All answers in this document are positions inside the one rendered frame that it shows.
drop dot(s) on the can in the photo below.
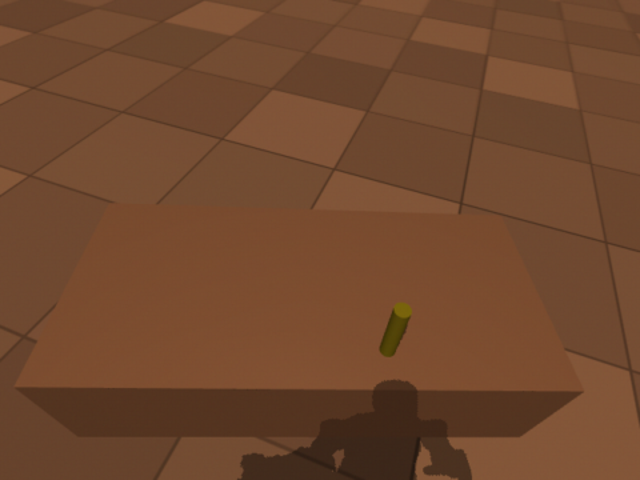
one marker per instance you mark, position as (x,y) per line
(396,326)

